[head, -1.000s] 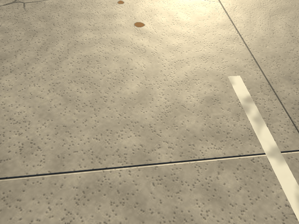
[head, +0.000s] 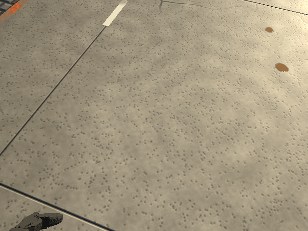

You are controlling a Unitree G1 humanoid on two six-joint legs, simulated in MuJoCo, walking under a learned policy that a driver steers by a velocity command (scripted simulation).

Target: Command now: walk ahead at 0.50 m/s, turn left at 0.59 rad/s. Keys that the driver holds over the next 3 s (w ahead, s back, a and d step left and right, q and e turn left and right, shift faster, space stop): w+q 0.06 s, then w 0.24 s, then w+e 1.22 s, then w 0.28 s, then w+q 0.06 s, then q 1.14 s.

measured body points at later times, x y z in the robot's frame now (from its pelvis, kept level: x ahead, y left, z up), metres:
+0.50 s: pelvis +0.28 -0.04 +0.00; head +0.31 -0.04 +0.45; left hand +0.25 +0.24 -0.12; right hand +0.52 -0.25 -0.08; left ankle +0.41 +0.14 -0.70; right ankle +0.24 -0.15 -0.75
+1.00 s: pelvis +0.53 +0.01 -0.01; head +0.55 +0.00 +0.44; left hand +0.77 +0.22 -0.09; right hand +0.50 -0.29 -0.12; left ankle +0.46 +0.13 -0.75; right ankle +0.66 -0.17 -0.70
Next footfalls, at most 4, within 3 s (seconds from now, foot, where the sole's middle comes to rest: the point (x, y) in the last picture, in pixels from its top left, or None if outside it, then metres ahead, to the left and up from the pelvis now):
0.16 right None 0.28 -0.14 -0.78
0.64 left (116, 222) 0.50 0.13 -0.78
1.14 right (179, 167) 0.74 -0.17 -0.78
1.62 left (158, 113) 1.07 -0.09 -0.78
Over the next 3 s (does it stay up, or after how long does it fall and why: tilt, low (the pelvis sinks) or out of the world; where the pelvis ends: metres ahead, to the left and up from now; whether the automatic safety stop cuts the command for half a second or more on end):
stays up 1.12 -0.27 -0.01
